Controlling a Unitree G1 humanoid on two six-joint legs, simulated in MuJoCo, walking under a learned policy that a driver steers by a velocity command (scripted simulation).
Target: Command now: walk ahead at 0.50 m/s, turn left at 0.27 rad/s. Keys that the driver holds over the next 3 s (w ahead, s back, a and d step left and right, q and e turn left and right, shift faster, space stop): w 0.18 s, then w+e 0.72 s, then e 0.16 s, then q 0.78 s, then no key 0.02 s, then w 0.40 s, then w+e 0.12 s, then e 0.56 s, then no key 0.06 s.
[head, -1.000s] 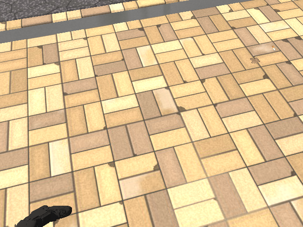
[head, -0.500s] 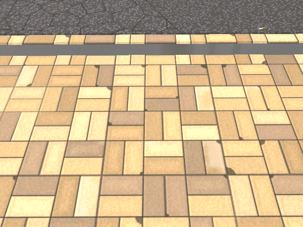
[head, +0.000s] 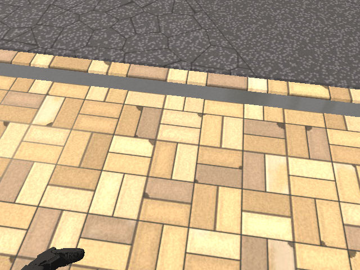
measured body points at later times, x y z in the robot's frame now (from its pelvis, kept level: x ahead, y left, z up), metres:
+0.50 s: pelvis +0.27 -0.02 +0.00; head +0.30 -0.02 +0.45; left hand +0.27 +0.27 -0.12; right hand +0.51 -0.25 -0.06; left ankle +0.42 +0.11 -0.72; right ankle +0.18 -0.13 -0.74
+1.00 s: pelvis +0.52 -0.05 -0.01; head +0.55 -0.08 +0.44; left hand +0.82 +0.08 -0.08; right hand +0.43 -0.34 -0.14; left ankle +0.42 +0.11 -0.74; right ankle +0.62 -0.22 -0.72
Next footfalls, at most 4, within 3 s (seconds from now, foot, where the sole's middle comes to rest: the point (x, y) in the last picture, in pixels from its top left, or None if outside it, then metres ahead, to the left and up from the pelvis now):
0.06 right None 0.22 -0.13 -0.78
0.54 left None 0.46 0.10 -0.78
1.04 right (226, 217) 0.66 -0.23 -0.78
1.48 left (176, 213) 0.69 -0.03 -0.78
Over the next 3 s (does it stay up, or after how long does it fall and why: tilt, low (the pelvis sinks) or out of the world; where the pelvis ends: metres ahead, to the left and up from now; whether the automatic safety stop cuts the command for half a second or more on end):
stays up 0.92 -0.13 0.00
